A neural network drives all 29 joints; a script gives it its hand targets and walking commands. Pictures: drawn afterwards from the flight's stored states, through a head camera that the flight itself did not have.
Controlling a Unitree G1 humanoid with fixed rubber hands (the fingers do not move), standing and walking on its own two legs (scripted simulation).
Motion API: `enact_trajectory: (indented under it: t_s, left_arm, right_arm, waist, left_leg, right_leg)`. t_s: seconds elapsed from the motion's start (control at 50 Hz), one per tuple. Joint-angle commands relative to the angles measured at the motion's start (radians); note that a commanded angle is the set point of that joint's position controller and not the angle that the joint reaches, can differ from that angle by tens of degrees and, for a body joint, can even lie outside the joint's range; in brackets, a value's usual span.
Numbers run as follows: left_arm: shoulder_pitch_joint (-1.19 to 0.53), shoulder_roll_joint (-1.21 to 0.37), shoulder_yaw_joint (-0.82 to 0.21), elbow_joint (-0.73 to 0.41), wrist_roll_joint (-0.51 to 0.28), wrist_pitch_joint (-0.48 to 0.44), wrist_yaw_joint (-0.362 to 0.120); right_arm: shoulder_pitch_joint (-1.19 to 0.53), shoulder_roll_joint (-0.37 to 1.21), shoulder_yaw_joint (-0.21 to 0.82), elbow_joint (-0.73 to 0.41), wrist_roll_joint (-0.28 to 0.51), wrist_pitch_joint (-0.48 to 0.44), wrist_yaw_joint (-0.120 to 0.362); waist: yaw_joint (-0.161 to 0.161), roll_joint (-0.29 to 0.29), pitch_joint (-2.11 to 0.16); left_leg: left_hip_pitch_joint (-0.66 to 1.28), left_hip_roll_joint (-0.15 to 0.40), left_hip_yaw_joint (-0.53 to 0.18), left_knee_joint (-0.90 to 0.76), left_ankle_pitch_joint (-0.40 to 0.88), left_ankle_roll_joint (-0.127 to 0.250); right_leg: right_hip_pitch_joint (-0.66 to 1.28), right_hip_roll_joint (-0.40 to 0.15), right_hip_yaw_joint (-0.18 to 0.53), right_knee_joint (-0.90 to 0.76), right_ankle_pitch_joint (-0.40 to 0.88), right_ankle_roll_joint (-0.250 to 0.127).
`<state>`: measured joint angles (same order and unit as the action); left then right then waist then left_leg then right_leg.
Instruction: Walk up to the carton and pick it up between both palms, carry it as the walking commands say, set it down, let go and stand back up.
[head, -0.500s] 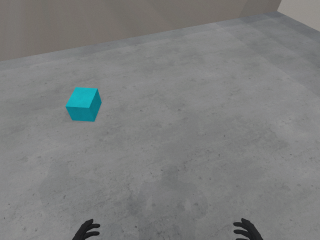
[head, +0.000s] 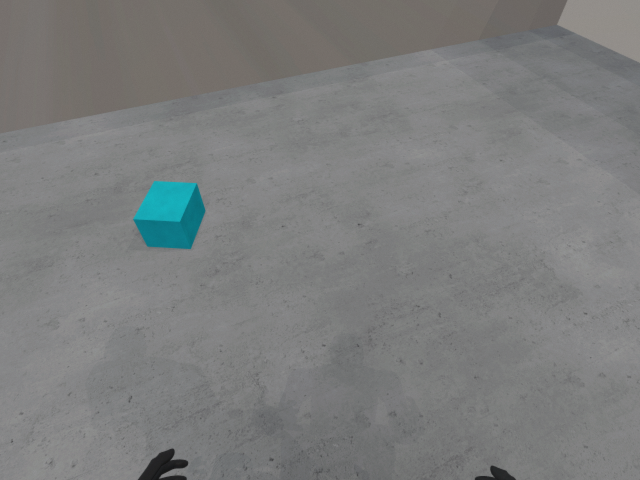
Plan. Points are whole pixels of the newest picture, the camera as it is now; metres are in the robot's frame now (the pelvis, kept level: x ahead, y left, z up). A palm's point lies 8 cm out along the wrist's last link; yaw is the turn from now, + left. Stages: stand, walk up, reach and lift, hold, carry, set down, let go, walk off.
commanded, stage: stand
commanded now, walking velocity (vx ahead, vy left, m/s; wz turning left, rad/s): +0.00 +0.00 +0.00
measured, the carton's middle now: (172, 214) +1.19 +0.66 -0.68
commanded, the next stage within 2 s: walk up in 0.20 s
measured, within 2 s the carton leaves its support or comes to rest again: neither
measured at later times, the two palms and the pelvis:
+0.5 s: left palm out of the picture +0.00 +0.27 -0.11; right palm out of the picture +0.08 -0.24 -0.11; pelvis -0.02 +0.01 +0.01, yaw +4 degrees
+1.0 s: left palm (5, 401) +0.24 +0.47 -0.10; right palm out of the picture +0.13 -0.04 -0.08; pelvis +0.15 +0.20 +0.02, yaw +19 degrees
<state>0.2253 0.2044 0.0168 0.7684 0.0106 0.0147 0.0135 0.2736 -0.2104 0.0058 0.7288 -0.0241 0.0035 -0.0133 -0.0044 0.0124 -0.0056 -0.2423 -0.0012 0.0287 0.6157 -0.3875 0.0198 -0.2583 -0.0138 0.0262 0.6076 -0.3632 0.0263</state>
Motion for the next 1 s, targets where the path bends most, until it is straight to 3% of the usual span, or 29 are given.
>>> enact_trajectory:
  t_s: [0.0,0.04,0.08,0.12,0.14,0.18,0.22,0.28,0.3,0.34,0.38,0.4,0.42,0.44,0.46,0.48,0.58,0.64,0.66,0.7,0.72,0.74,0.76,0.78,0.8,0.84,0.9,0.94,0.98]
  left_arm:
    - [-0.024,0.090,0.020,-0.056,0.012,0.005,0.020]
    - [-0.010,0.099,0.015,-0.039,0.011,-0.009,0.014]
    - [-0.004,0.149,0.027,-0.049,0.003,-0.016,0.004]
    - [0.001,0.144,0.021,-0.006,0.010,-0.012,0.016]
    - [0.039,0.101,0.018,-0.008,-0.003,-0.019,0.013]
    - [0.021,0.108,0.007,0.004,0.007,-0.017,0.033]
    - [0.096,0.064,0.004,0.028,-0.008,-0.015,0.022]
    - [0.005,0.075,0.004,0.023,0.010,-0.007,0.023]
    - [0.088,0.063,-0.004,0.033,0.012,-0.013,0.018]
    - [0.095,0.082,0.002,0.066,0.009,-0.006,0.023]
    - [0.017,0.129,0.045,0.003,0.024,-0.021,0.022]
    - [0.235,0.316,0.118,0.062,0.001,-0.006,0.057]
    - [0.274,0.355,0.138,0.080,-0.001,-0.002,0.072]
    - [0.281,0.303,0.124,0.084,-0.010,-0.007,0.082]
    - [0.245,0.291,0.129,0.089,-0.001,-0.021,0.076]
    - [0.248,0.251,0.119,0.111,0.017,-0.044,0.077]
    - [-0.079,0.192,0.099,0.025,0.010,-0.083,0.029]
    - [-0.028,0.240,0.105,0.064,0.055,-0.090,-0.009]
    - [0.015,0.279,0.113,0.072,0.053,-0.089,-0.005]
    - [0.066,0.283,0.109,0.104,0.062,-0.072,-0.007]
    - [0.097,0.269,0.108,0.093,0.067,-0.071,-0.015]
    - [0.036,0.123,0.062,0.068,0.091,-0.062,-0.026]
    - [-0.027,0.058,0.038,-0.058,0.086,-0.078,-0.045]
    - [-0.102,0.078,0.043,-0.105,0.057,-0.090,-0.058]
    - [-0.157,0.120,0.048,-0.061,0.044,-0.092,-0.060]
    - [-0.079,0.154,0.059,0.009,0.039,-0.105,-0.063]
    - [-0.017,0.155,0.066,0.053,0.029,-0.058,-0.056]
    - [-0.009,0.092,0.037,0.066,0.023,-0.042,-0.058]
    - [-0.168,0.061,0.028,0.020,0.020,-0.031,-0.066]
  right_arm:
    - [0.028,-0.071,-0.030,-0.045,0.003,-0.019,-0.007]
    - [0.031,-0.046,-0.016,-0.030,0.007,-0.018,-0.006]
    - [0.024,-0.085,-0.017,-0.026,0.017,-0.020,-0.014]
    - [-0.003,-0.046,-0.016,-0.025,0.006,-0.017,-0.014]
    - [-0.001,-0.102,-0.026,-0.029,0.008,-0.026,-0.020]
    - [0.014,-0.082,-0.027,0.001,0.002,-0.016,-0.025]
    - [0.024,-0.084,-0.024,0.019,0.015,-0.023,-0.014]
    - [-0.014,-0.094,-0.030,0.039,0.002,-0.012,-0.026]
    - [0.015,-0.073,-0.028,0.045,0.007,0.001,-0.023]
    - [0.054,-0.077,-0.033,0.083,0.013,0.003,-0.016]
    - [0.033,-0.126,-0.071,0.092,-0.014,0.020,-0.041]
    - [-0.084,-0.148,-0.081,-0.006,-0.018,0.032,0.043]
    - [-0.232,-0.071,-0.061,-0.091,-0.035,0.046,0.077]
    - [-0.330,-0.091,-0.074,-0.121,-0.058,0.050,0.102]
    - [-0.332,-0.084,-0.100,-0.135,-0.047,0.037,0.113]
    - [-0.203,-0.077,-0.094,-0.106,-0.044,0.019,0.111]
    - [-0.017,-0.101,-0.101,-0.042,0.001,0.028,0.115]
    - [-0.089,-0.075,-0.071,-0.065,0.012,0.014,0.118]
    - [-0.120,-0.128,-0.080,-0.050,-0.002,0.011,0.116]
    - [0.018,-0.129,-0.085,-0.022,-0.009,-0.002,0.085]
    - [0.145,-0.146,-0.108,0.049,-0.004,-0.017,0.069]
    - [0.398,-0.241,-0.116,0.138,-0.012,-0.037,0.054]
    - [0.401,-0.297,-0.112,0.152,0.000,-0.059,0.047]
    - [0.366,-0.340,-0.125,0.136,0.027,-0.058,0.035]
    - [0.314,-0.244,-0.108,0.118,0.024,-0.066,0.033]
    - [0.113,-0.200,-0.088,0.071,0.000,-0.084,0.031]
    - [0.110,-0.185,-0.078,0.084,0.018,-0.113,0.042]
    - [0.205,-0.089,-0.048,0.121,0.028,-0.117,0.044]
    - [0.339,-0.062,-0.047,0.166,0.021,-0.112,0.024]
  waist:
    - [-0.004,0.070,0.099]
    - [-0.026,-0.014,0.085]
    - [0.002,0.011,-0.088]
    - [-0.016,-0.114,-0.059]
    - [0.018,-0.080,-0.056]
    - [-0.011,-0.093,-0.017]
    - [0.033,0.063,-0.087]
    - [0.026,-0.047,0.040]
    - [0.043,-0.006,0.027]
    - [-0.002,-0.041,0.080]
    - [-0.023,0.050,0.115]
    - [0.085,-0.130,0.003]
    - [0.147,-0.210,0.075]
    - [0.177,-0.104,0.126]
    - [0.120,-0.058,0.120]
    - [0.061,-0.120,0.044]
    - [-0.095,-0.254,0.022]
    - [-0.055,-0.337,0.110]
    - [-0.018,-0.240,0.105]
    - [-0.079,-0.130,0.057]
    - [-0.110,0.062,-0.062]
    - [-0.228,0.442,0.052]
    - [-0.143,0.595,0.138]
    - [-0.147,0.530,0.074]
    - [-0.127,0.328,0.138]
    - [-0.024,0.137,0.101]
    - [0.032,0.046,-0.044]
    - [0.057,0.095,0.041]
    - [-0.011,0.074,0.039]
  left_leg:
    - [-0.087,0.039,-0.036,-0.121,0.236,0.027]
    - [-0.035,0.052,-0.053,-0.100,0.263,0.028]
    - [0.003,0.067,-0.057,-0.094,0.367,0.031]
    - [0.085,0.065,-0.058,-0.107,0.345,0.027]
    - [-0.001,0.073,-0.068,-0.088,0.416,0.036]
    - [-0.013,0.056,-0.050,-0.097,0.312,0.009]
    - [0.014,0.053,-0.041,-0.111,0.361,0.018]
    - [-0.063,0.083,-0.103,-0.170,0.291,0.024]
    - [0.023,0.064,-0.061,-0.135,0.304,0.022]
    - [-0.017,0.068,-0.073,-0.149,0.159,0.026]
    - [-0.036,0.027,0.060,-0.053,0.182,-0.014]
    - [-0.460,-0.025,0.044,0.221,-0.198,-0.008]
    - [-0.738,0.035,-0.094,0.463,-0.077,-0.033]
    - [-0.777,0.068,-0.117,0.499,-0.016,-0.021]
    - [-0.707,0.072,-0.153,0.531,0.058,-0.035]
    - [-0.649,0.073,-0.170,0.552,0.099,-0.039]
    - [-0.266,0.112,-0.069,0.495,0.196,-0.053]
    - [-0.149,0.101,0.079,0.273,0.041,-0.050]
    - [-0.167,0.096,0.084,0.186,0.010,-0.039]
    - [0.065,0.057,0.165,0.048,0.012,-0.003]
    - [0.224,-0.010,0.217,0.023,-0.016,-0.010]
    - [0.237,0.158,-0.114,-0.178,-0.287,-0.012]
    - [0.193,0.373,-0.724,-0.457,-0.361,0.094]
    - [0.171,0.452,-0.934,-0.617,-0.521,0.204]
    - [0.045,0.451,-0.894,-0.618,-0.489,0.173]
    - [0.036,0.300,-0.541,-0.442,-0.083,0.082]
    - [0.096,0.224,-0.342,-0.372,0.322,0.072]
    - [0.110,0.196,-0.227,-0.348,0.581,0.076]
    - [0.235,0.224,-0.233,-0.391,0.585,0.073]
  right_leg:
    - [0.013,-0.055,0.058,-0.092,0.319,-0.050]
    - [-0.015,-0.052,0.051,-0.104,0.310,-0.064]
    - [0.097,-0.034,0.040,-0.064,0.357,-0.052]
    - [0.011,-0.035,0.027,-0.106,0.310,-0.047]
    - [0.130,-0.033,0.032,-0.077,0.441,-0.059]
    - [0.107,-0.076,0.053,-0.125,0.452,-0.077]
    - [0.161,-0.067,0.063,-0.086,0.435,-0.076]
    - [0.112,-0.038,0.025,-0.098,0.310,-0.065]
    - [0.032,-0.065,0.045,-0.130,0.312,-0.063]
    - [0.002,-0.031,0.026,-0.125,0.224,-0.060]
    - [-0.086,-0.160,0.143,-0.210,0.304,-0.061]
    - [0.328,-0.374,0.414,-0.376,-0.505,-0.135]
    - [0.360,-0.548,0.606,-0.445,-0.634,-0.165]
    - [0.296,-0.575,0.611,-0.455,-0.574,-0.172]
    - [0.227,-0.516,0.513,-0.422,-0.423,-0.141]
    - [0.270,-0.457,0.355,-0.396,-0.274,-0.101]
    - [-0.141,-0.288,-0.081,-0.478,-0.138,-0.016]
    - [-0.161,-0.273,-0.170,-0.502,-0.243,-0.036]
    - [-0.111,-0.288,-0.166,-0.471,-0.280,-0.044]
    - [-0.113,-0.291,-0.195,-0.231,-0.357,-0.058]
    - [-0.117,-0.185,-0.274,0.081,-0.289,-0.065]
    - [-0.376,-0.111,-0.237,0.523,-0.371,-0.046]
    - [-0.666,-0.011,-0.101,0.747,-0.300,-0.011]
    - [-0.695,-0.084,-0.025,0.817,-0.233,-0.020]
    - [-0.672,-0.120,0.007,0.819,-0.110,-0.026]
    - [-0.513,-0.142,-0.025,0.717,0.125,-0.043]
    - [-0.369,-0.108,-0.066,0.664,0.196,-0.017]
    - [-0.435,-0.092,-0.077,0.633,0.226,-0.026]
    - [-0.537,-0.079,-0.101,0.547,0.258,0.005]
